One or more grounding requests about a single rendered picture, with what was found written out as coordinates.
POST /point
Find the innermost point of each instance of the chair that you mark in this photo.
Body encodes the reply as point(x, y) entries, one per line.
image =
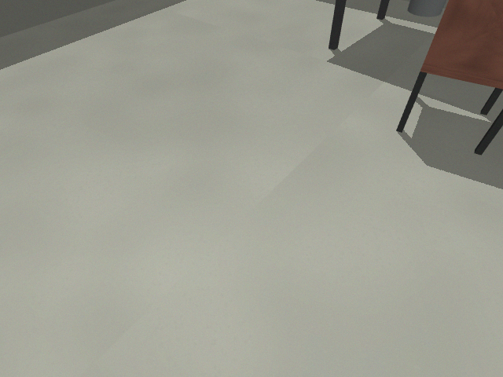
point(468, 46)

